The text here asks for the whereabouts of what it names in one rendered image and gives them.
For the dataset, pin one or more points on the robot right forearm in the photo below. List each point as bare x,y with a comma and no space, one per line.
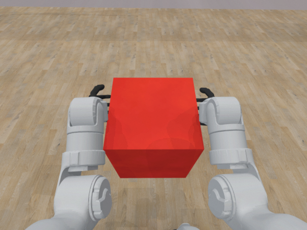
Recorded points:
229,150

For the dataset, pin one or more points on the robot left forearm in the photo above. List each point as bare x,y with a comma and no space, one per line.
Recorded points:
85,129

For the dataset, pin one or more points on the right robot hand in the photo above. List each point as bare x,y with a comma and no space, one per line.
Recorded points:
209,94

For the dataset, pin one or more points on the left robot upper arm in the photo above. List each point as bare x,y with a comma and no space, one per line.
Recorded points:
80,202

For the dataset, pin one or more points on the right robot shin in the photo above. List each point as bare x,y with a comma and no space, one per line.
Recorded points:
184,224

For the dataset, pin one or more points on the carton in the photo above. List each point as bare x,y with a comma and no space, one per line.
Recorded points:
153,128

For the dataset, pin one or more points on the right robot upper arm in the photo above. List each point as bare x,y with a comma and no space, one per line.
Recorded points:
240,200

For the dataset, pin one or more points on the left robot hand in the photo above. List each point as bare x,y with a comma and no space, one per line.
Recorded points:
95,91

